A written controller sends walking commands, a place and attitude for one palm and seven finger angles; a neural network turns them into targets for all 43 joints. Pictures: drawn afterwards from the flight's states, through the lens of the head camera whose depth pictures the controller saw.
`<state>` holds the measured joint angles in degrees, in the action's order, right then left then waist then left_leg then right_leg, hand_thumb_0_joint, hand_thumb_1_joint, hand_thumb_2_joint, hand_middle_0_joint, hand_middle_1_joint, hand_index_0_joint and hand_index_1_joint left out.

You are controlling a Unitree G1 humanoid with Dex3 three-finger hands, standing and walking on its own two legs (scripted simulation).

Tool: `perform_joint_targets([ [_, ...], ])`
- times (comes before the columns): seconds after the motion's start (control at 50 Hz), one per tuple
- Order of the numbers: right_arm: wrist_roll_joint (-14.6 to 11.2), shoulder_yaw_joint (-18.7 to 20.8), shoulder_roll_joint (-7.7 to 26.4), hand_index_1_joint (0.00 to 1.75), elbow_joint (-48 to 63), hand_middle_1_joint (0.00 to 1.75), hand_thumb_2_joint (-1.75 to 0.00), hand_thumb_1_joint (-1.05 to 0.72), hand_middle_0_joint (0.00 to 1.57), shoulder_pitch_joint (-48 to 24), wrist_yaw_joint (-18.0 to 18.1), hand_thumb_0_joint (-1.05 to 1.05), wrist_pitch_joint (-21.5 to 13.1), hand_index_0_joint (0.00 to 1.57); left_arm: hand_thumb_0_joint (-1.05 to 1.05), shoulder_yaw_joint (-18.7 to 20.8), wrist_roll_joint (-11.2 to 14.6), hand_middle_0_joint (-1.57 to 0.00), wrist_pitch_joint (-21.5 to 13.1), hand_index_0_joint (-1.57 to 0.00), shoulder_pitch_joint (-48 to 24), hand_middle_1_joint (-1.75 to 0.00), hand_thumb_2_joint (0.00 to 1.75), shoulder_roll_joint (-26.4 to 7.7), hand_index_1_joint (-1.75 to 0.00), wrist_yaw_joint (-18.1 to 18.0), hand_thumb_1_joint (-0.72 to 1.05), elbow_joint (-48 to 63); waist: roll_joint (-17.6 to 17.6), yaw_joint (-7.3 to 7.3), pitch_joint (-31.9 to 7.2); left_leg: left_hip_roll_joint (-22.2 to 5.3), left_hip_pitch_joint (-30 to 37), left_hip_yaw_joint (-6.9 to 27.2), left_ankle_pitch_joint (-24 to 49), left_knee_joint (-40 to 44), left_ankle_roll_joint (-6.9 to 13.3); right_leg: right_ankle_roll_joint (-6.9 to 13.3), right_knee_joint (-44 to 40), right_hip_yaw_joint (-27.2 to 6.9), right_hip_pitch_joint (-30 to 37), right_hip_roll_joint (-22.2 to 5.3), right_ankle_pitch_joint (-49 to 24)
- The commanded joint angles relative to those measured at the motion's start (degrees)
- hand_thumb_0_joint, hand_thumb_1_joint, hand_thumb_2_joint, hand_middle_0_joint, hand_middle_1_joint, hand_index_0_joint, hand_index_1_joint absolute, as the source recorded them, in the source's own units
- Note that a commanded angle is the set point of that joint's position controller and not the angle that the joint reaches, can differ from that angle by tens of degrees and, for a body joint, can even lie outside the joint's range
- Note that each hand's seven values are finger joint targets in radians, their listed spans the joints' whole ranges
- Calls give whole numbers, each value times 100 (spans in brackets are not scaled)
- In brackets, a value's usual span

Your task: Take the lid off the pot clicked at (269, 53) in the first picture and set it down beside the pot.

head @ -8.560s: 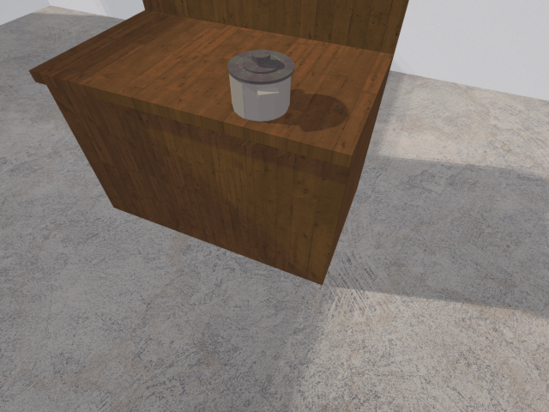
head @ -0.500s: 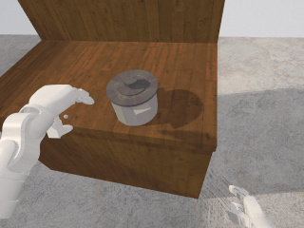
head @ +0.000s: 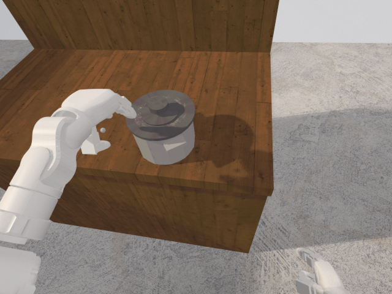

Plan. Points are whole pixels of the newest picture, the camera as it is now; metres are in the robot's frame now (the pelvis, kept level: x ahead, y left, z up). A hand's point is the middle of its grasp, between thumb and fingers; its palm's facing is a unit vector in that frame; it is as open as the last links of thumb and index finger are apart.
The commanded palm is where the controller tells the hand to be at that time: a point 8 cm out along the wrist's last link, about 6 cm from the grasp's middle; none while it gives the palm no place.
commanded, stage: move the open hand above the knob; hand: left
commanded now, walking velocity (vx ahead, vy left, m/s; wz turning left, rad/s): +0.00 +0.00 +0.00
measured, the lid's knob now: (158, 105) +0.52 +0.13 +0.08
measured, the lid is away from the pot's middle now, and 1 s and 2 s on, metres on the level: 0.00 0.00 0.00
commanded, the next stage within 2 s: lower the open fingers around the knob in 1.64 s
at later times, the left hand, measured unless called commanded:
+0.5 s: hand (130, 106) +0.44 +0.17 +0.15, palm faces -0.27 -0.02 -0.96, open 9.9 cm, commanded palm +0.43 +0.17 +0.22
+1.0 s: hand (150, 87) +0.49 +0.13 +0.16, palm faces -0.30 -0.01 -0.96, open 9.9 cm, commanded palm +0.48 +0.14 +0.22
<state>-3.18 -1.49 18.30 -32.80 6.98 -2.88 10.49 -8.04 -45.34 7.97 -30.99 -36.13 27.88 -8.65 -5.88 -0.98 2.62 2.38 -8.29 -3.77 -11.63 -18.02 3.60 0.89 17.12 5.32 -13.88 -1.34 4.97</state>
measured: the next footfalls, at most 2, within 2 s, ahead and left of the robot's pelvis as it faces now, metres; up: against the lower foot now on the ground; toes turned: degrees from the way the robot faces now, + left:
none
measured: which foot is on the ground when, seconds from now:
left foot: down 0.00-1.00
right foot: down 0.00-1.00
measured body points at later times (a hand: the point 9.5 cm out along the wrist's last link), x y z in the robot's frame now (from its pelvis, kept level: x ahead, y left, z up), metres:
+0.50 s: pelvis +0.01 +0.01 +0.00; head +0.05 -0.02 +0.45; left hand +0.45 +0.16 +0.20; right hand +0.16 -0.23 -0.13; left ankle -0.02 +0.08 -0.75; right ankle +0.04 -0.11 -0.75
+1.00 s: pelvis +0.02 +0.01 +0.00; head +0.06 -0.02 +0.44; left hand +0.50 +0.13 +0.21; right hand +0.11 -0.25 -0.14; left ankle -0.02 +0.08 -0.75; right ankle +0.04 -0.11 -0.75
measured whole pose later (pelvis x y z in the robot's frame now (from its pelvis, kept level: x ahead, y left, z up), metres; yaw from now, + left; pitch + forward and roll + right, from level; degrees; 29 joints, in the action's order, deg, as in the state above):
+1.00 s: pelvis +0.02 +0.01 +0.00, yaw -1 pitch +7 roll +0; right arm -3.1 -1.6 17.1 -36.8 13.0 -1.4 9.3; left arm -18.0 -50.3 13.8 -60.0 -25.1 24.4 -42.0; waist -4.4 3.7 -1.8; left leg 3.0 -12.6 -5.1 -13.2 -19.0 4.5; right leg -0.1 19.6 3.6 -19.4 -1.8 6.7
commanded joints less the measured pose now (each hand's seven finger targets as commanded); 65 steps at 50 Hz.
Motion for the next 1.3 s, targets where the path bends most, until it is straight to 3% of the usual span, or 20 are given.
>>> perform_joint_targets([
  [0.0, -35, 227, 588, 30, 825, 30, -90, -90, 20, -583, -3, 0, -232, 20, 0, 753, -71, -84, 44, -84, -2452, -8, 136, -1292, -8, -272, -25, 733, 451, 12, -2187, 12, 253, 489, 1921, 108, 15, 159, 117, -353, 1233, 244, -878],
  [0.08, -66, 217, 614, 30, 782, 30, -90, -90, 20, -498, -12, 0, -198, 20, 0, 601, -153, -84, 176, -84, -2870, -8, 136, -1199, -8, -329, -25, 415, 581, 60, -2166, 7, 145, 457, 1813, 140, 9, 171, 144, -364, 1257, 243, -865],
  [0.14, -47, 201, 569, 30, 808, 30, -90, -90, 20, -448, -36, 0, -244, 20, 0, 535, -232, -84, 236, -84, -3322, -8, 136, -1188, -8, -369, -25, 716, 338, 60, -2590, 6, 389, 524, 2252, 79, -3, 205, 212, -419, 1351, 266, -1072],
  [0.22, -114, 233, 606, 30, 830, 30, -90, -90, 20, -440, -61, 0, -238, 20, 0, 206, -196, -84, 368, -84, -3074, -8, 136, -768, -8, -373, -25, 232, 348, 124, -2379, -32, 353, 543, 2289, 28, -15, 191, 249, -367, 1105, 278, -1018],
  [0.26, -100, 198, 605, 30, 732, 30, -90, -90, 20, -319, -38, 0, -207, 20, 0, 317, -296, -84, 447, -84, -3289, -8, 136, -922, -8, -372, -25, -198, 722, 136, -2272, -24, 210, 461, 2193, 52, -6, 183, 258, -361, 1177, 281, -1080],
  [0.34, -74, 188, 561, 30, 766, 30, -90, -90, 20, -299, -13, 0, -237, 20, 0, 169, -358, -84, 465, -84, -4083, -8, 136, -895, -8, -394, -25, 178, 376, 170, -2700, -8, 409, 502, 2327, 27, 7, 203, 294, -448, 1239, 268, -1144],
  [0.42, -128, 209, 627, 30, 651, 30, -90, -90, 20, -161, 4, 0, -225, 20, 0, 48, -314, -84, 553, -84, -3693, -8, 136, -643, -8, -413, -25, -758, 666, 233, -2293, -46, 206, 505, 2292, 23, -17, 187, 291, -359, 1039, 296, -1122],
  [0.54, -52, 216, 578, 30, 614, 30, -90, -90, 20, -9, 22, 0, -258, 20, 0, -123, -460, -84, 560, -84, -5007, -8, 136, -605, -8, -455, -25, -313, 321, 312, -2919, -46, 555, 590, 2775, -74, -11, 218, 365, -477, 1053, 285, -1334],
  [0.6, -75, 204, 624, 30, 493, 30, -90, -90, 20, 112, 61, 0, -243, 20, 0, 47, -444, -84, 616, -84, -4552, -8, 136, -660, -8, -484, -25, -1407, 851, 289, -2534, -28, 150, 478, 2417, -22, -5, 189, 368, -404, 1126, 282, -1324],
  [0.68, -52, 223, 565, 30, 529, 30, -90, -90, 20, 105, 62, 0, -261, 20, 0, -314, -513, -84, 588, -84, -5214, -8, 136, -329, -8, -492, -25, -1026, 419, 343, -2881, -41, 380, 550, 2678, -85, -5, 211, 414, -493, 1034, 237, -1348],
  [0.74, -22, 245, 606, 30, 456, 30, -90, -90, 20, 255, 70, 0, -280, 20, 0, -156, -529, -84, 624, -84, -5331, -8, 136, -485, -8, -502, -25, -1264, 516, 376, -2953, -42, 426, 560, 2875, -127, -6, 199, 387, -514, 1021, 278, -1471],
  [0.8, -57, 251, 589, 30, 321, 30, -90, -90, 20, 332, 98, 0, -242, 20, 0, -522, -524, -84, 681, -84, -5285, -8, 136, 8, -8, -496, -25, -2014, 757, 470, -2536, -34, 156, 475, 2414, -84, -10, 182, 384, -433, 803, 272, -1285],
  [0.84, -38, 239, 626, 30, 306, 30, -90, -90, 20, 385, 123, 0, -255, 20, 0, -367, -572, -84, 651, -84, -5662, -8, 136, -237, -8, -517, -25, -1979, 619, 473, -2710, -30, 173, 495, 2356, -66, -14, 207, 392, -482, 806, 274, -1212],
  [0.88, 6, 253, 556, 30, 327, 30, -90, -90, 20, 427, 141, 0, -326, 20, 0, -483, -586, -84, 582, -84, -6099, -8, 136, -76, -8, -558, -25, -1763, 551, 504, -3032, -44, 313, 576, 2615, -167, 6, 220, 453, -575, 850, 233, -1364],
  [0.96, -14, 245, 608, 30, 172, 30, -90, -90, 20, 593, 223, 0, -297, 20, 0, -291, -631, -84, 585, -84, -5859, -8, 136, -234, -8, -594, -25, -2912, 1045, 527, -2639, -18, -168, 439, 1950, -67, 27, 192, 431, -520, 881, 236, -1183],
  [1.02, 7, 268, 587, 30, 281, 30, -90, -90, 20, 543, 229, 0, -310, 20, 0, -451, -626, -84, 478, -84, -5960, -8, 136, -52, -8, -588, -25, -2599, 527, 494, -2884, -28, 41, 494, 2284, -121, 23, 214, 467, -564, 804, 184, -1231],
  [1.1, 5, 257, 616, 30, 250, 30, -90, -90, 20, 620, 259, 0, -284, 20, 0, -40, -688, -84, 441, -84, -5816, -8, 136, -564, -8, -622, -25, -2847, 961, 439, -2856, -22, -158, 409, 2177, -73, 49, 170, 453, -558, 1146, 199, -1429],
  [1.18, 6, 297, 578, 30, 284, 30, -90, -90, 20, 608, 219, 0, -310, 20, 0, -426, -658, -84, 436, -84, -5980, -8, 136, -135, -8, -606, -25, -2434, 611, 506, -2909, -67, 182, 498, 2431, -136, 45, 178, 402, -588, 800, 204, -1290],
  [1.24, 27, 297, 612, 30, 273, 30, -90, -90, 20, 644, 229, 0, -346, 20, 0, -188, -619, -84, 409, -84, -6047, -8, 136, -450, -8, -597, -25, -2200, 585, 486, -3113, -63, 288, 538, 2580, -141, 50, 184, 397, -607, 886, 220, -1377],
  [1.28, 15, 299, 586, 30, 263, 30, -90, -90, 20, 606, 216, 0, -354, 20, 0, -313, -609, -84, 413, -84, -5877, -8, 136, -257, -8, -594, -25, -2259, 681, 494, -2991, -68, 246, 527, 2581, -162, 49, 183, 397, -588, 864, 215, -1402],
])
